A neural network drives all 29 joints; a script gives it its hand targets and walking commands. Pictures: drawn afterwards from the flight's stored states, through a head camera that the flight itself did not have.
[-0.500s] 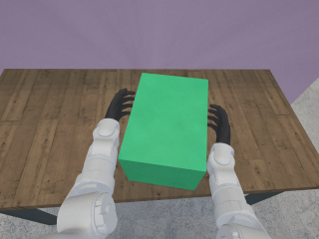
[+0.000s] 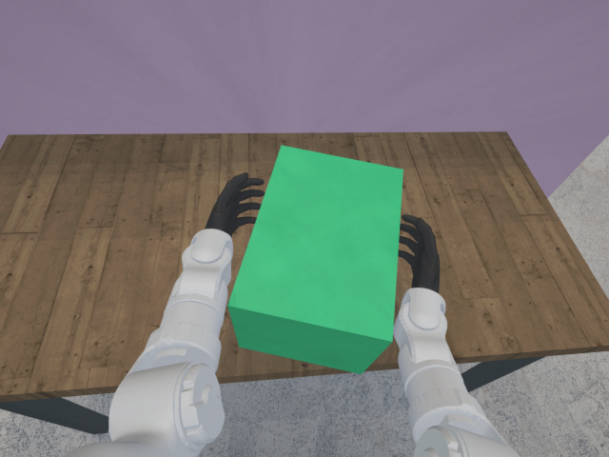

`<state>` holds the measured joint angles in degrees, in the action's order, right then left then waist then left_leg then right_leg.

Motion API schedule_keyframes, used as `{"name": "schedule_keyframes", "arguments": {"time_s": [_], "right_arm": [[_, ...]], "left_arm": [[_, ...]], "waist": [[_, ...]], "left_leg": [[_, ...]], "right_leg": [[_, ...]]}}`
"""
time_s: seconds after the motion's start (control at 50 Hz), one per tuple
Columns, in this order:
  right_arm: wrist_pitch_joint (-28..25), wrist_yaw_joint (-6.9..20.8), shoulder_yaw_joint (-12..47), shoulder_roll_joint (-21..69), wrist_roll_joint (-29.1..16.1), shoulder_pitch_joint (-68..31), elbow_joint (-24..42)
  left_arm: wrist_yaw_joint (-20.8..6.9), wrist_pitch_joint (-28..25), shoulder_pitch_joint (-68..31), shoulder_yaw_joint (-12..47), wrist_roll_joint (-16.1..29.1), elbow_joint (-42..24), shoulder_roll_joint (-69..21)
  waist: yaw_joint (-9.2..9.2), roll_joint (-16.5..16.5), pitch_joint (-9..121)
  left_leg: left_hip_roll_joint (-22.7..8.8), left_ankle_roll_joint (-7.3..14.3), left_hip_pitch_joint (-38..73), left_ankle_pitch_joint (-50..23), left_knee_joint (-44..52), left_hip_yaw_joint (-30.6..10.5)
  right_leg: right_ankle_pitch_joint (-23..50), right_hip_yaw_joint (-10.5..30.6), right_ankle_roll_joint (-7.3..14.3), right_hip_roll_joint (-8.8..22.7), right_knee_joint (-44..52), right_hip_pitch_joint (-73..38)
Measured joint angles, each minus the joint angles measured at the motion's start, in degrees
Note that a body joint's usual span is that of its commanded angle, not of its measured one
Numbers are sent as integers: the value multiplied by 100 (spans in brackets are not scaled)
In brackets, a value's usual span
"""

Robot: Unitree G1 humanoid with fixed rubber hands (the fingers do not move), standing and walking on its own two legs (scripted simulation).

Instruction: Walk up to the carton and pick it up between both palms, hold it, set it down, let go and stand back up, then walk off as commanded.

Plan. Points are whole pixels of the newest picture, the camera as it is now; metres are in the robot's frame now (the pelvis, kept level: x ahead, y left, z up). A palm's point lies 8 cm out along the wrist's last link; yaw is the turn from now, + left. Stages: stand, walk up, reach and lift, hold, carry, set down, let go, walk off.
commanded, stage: set down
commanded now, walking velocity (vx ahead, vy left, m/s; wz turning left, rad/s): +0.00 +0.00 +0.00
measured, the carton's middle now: (320, 258) +0.39 -0.03 -0.02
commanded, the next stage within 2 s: none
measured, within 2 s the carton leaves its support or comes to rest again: rests again in 1.40 s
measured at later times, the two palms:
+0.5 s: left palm (221, 227) +0.41 +0.12 +0.03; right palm (420, 277) +0.34 -0.16 +0.02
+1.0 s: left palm (221, 228) +0.41 +0.12 +0.03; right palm (419, 278) +0.34 -0.16 +0.02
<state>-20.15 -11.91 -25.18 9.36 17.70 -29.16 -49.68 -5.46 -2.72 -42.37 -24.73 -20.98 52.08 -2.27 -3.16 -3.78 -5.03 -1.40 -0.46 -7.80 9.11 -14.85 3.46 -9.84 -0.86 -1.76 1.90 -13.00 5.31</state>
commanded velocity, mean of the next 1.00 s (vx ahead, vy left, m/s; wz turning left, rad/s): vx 0.00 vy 0.00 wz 0.00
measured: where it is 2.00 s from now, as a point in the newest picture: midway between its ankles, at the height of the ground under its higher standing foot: outside the picture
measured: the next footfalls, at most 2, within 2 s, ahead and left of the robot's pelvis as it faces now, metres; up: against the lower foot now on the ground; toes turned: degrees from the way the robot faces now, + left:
none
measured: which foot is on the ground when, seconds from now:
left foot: down 0.00-1.00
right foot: down 0.00-1.00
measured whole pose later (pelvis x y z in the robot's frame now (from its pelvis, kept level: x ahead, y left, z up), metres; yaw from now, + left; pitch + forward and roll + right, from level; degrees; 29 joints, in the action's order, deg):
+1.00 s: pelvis +0.00 +0.00 +0.00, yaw +0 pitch +6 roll +0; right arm -25.5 -11.1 -28.7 9.5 19.9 -29.5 -49.7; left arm -6.3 -11.1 -44.8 -26.9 -22.2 57.2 -2.2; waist -2.6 -3.6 -4.4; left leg -1.5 -0.3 -13.0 9.2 -16.6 3.1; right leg -9.0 -1.2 -1.8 1.9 -13.0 9.6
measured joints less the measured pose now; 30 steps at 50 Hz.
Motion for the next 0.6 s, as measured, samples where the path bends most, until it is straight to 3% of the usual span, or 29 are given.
{"name": "schedule_keyframes", "arguments": {"time_s": [0.6], "right_arm": [[-316, 35, -256, 12, 226, -22, 1]], "left_arm": [[-99, -473, -202, -189, -125, 380, 12]], "waist": [[54, 18, 2]], "left_leg": [[-3, 0, -264, 4, -83, -34]], "right_leg": [[38, -36, 0, -2, 0, 211]]}}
